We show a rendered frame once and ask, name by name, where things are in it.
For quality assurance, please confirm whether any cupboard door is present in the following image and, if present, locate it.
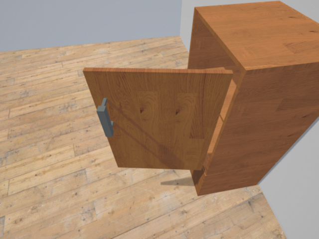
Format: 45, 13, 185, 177
83, 67, 233, 170

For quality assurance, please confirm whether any handle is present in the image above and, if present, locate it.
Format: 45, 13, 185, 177
96, 98, 114, 137

